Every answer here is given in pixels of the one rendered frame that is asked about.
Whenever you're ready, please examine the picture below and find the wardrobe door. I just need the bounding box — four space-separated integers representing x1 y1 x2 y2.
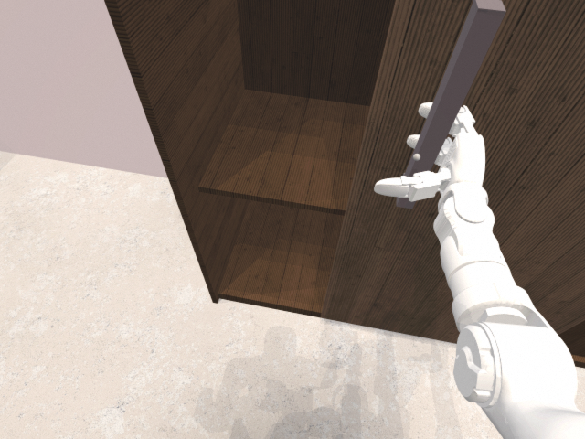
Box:
321 0 585 344
559 321 585 357

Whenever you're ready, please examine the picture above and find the robot right hand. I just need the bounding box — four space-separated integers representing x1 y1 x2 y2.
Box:
374 102 485 202

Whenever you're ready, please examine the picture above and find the robot right upper arm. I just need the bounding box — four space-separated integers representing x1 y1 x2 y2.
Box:
453 322 585 439

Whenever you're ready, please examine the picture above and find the robot right forearm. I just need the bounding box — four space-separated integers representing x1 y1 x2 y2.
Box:
433 182 578 401

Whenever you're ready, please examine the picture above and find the handle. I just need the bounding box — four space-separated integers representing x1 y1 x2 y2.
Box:
397 0 506 209

